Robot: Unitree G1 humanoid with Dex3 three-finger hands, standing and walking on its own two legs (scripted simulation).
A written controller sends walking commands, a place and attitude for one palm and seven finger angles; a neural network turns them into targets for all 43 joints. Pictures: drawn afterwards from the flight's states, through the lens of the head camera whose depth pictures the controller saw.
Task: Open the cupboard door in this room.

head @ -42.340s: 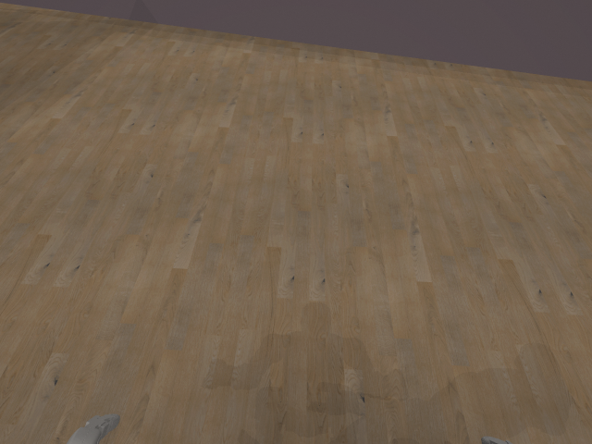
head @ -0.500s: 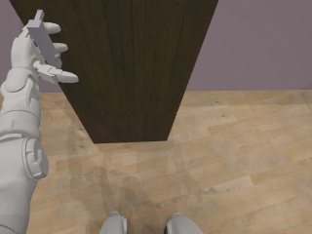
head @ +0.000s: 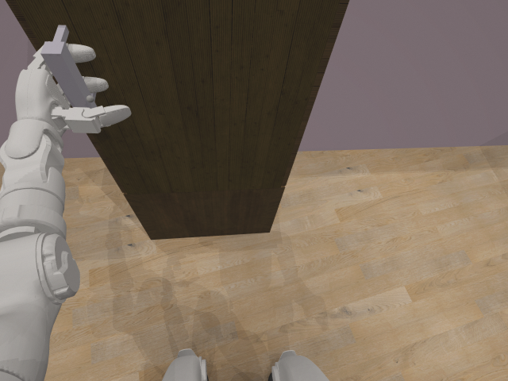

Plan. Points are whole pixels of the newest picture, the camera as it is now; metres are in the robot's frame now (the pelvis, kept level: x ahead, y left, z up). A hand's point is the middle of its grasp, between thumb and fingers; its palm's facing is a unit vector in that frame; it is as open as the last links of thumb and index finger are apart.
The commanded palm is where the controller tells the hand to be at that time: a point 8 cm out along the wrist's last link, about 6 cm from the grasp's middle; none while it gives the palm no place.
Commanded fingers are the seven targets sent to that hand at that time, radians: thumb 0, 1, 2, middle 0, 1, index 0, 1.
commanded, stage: close the thumb around the handle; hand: left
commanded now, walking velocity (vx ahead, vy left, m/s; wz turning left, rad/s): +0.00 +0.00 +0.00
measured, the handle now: (76, 75) +0.56 +0.22 +0.11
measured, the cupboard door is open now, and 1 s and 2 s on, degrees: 0 13 41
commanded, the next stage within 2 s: pull the door open along its arc in 0.40 s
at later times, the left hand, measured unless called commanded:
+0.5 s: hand (89, 98) +0.52 +0.20 +0.11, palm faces +0.02 -1.00 +0.00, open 5.6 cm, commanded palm +0.50 +0.24 +0.11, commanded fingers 0.00 0.90 0.90 -0.40 -1.35 -0.40 -1.35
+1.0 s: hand (93, 148) +0.43 +0.18 +0.11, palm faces -0.01 -1.00 +0.01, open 6.1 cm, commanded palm +0.38 +0.24 +0.11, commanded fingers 0.00 0.90 0.90 -0.40 -1.35 -0.40 -1.35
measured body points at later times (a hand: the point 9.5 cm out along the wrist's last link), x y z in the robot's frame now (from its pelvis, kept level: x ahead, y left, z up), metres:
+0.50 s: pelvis +0.00 +0.00 +0.00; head +0.11 +0.02 +0.44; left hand +0.51 +0.25 +0.12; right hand +0.00 -0.27 -0.11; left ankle +0.02 +0.12 -0.68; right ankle -0.02 -0.14 -0.68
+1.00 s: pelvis +0.02 +0.00 +0.02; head +0.07 -0.01 +0.46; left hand +0.42 +0.24 +0.11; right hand +0.07 -0.26 -0.10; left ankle +0.02 +0.12 -0.68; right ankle -0.02 -0.14 -0.68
